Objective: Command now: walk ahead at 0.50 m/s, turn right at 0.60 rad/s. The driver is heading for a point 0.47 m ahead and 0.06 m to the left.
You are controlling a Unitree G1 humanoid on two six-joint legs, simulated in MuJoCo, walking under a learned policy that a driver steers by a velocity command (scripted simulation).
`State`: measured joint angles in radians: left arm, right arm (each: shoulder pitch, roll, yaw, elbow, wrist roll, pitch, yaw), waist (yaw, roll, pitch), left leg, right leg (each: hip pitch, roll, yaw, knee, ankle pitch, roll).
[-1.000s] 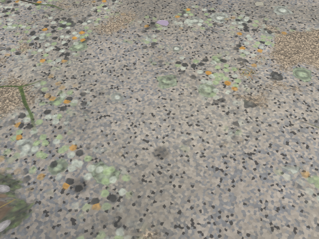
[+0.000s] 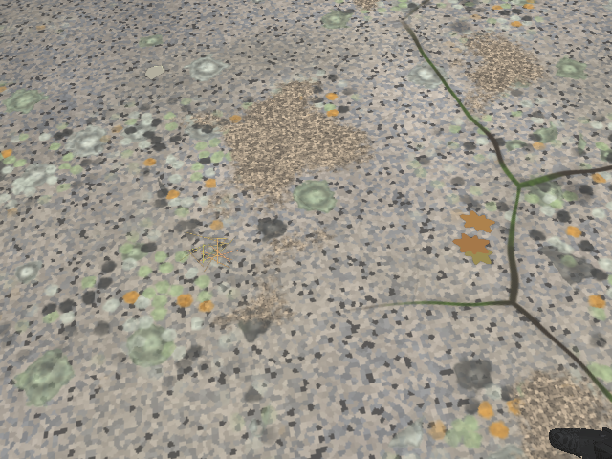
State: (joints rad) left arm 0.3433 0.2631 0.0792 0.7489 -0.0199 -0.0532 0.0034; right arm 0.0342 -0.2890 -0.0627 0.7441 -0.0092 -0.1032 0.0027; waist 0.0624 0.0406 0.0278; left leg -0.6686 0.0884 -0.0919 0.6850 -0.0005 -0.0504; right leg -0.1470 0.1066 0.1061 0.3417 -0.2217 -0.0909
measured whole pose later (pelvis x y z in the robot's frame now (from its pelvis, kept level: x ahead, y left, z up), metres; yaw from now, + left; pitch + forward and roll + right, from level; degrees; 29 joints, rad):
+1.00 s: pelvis +0.40 -0.02 -0.01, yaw -9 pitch +0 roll -1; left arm 0.16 0.22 0.03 0.83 0.02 -0.01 0.00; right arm 0.22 -0.25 -0.03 0.87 -0.02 0.02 -0.03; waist 0.00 0.00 0.00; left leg -0.28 0.06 -0.02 0.57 -0.29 -0.04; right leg -0.32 0.03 -0.02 0.50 -0.17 -0.02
